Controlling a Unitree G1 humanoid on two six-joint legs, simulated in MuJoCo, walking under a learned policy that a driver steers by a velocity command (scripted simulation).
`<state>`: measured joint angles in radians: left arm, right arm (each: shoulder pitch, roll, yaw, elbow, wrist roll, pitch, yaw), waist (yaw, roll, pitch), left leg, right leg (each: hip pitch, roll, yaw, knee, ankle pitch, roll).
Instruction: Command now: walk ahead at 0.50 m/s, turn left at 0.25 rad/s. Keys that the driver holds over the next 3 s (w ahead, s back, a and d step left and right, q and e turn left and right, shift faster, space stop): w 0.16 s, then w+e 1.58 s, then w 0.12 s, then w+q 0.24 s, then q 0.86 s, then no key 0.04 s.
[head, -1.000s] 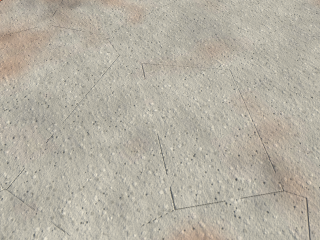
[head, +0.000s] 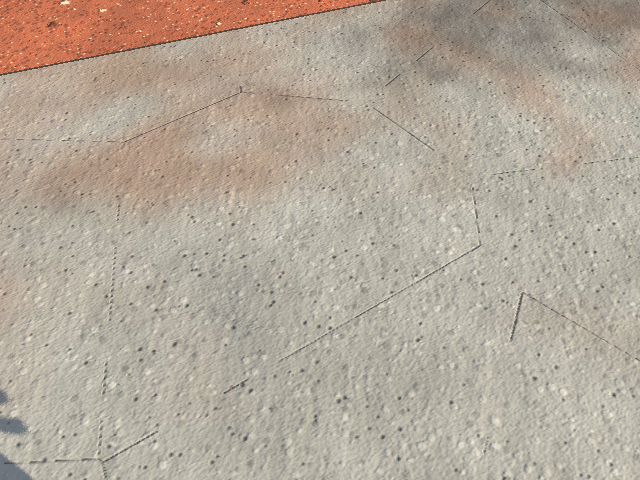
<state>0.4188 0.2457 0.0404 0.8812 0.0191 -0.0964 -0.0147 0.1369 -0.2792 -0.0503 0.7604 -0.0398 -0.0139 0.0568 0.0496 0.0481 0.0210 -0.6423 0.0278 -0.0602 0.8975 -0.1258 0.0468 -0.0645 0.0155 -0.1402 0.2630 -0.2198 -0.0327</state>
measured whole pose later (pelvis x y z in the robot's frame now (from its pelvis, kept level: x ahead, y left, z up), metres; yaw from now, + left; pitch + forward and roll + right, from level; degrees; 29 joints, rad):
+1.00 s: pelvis +0.50 -0.03 +0.00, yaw -23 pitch +1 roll +0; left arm 0.35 0.27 0.07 0.89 0.00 -0.04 -0.01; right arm 0.13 -0.25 -0.04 0.77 -0.05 -0.04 0.01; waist 0.03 0.02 0.05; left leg -0.64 0.13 -0.05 0.97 -0.20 -0.05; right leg -0.13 0.15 0.04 0.32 -0.19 -0.14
